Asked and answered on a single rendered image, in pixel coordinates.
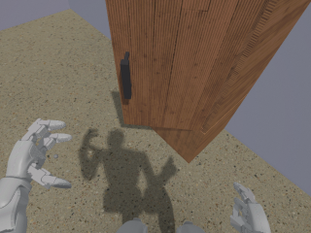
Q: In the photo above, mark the robot left hand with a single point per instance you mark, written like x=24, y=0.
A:
x=25, y=153

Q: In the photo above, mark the handle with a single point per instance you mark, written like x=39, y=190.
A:
x=125, y=76

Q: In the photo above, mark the cupboard door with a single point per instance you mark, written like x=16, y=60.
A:
x=180, y=53

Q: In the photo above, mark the robot left thigh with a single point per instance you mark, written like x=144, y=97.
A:
x=133, y=226

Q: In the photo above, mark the left robot forearm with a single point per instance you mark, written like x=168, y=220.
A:
x=13, y=203

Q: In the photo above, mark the right robot shin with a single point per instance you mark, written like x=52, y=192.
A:
x=187, y=222

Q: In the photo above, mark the robot right hand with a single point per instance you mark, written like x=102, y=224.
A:
x=253, y=219

